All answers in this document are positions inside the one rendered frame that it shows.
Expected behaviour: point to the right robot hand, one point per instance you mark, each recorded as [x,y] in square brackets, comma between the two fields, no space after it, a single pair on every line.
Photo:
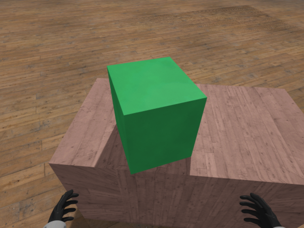
[266,218]

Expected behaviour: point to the pedestal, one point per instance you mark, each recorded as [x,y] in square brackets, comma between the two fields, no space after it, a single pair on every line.
[250,140]

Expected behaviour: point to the carton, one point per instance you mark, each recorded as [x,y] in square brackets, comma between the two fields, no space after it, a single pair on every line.
[158,110]

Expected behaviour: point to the left robot hand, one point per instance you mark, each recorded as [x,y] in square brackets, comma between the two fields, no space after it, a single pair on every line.
[59,210]

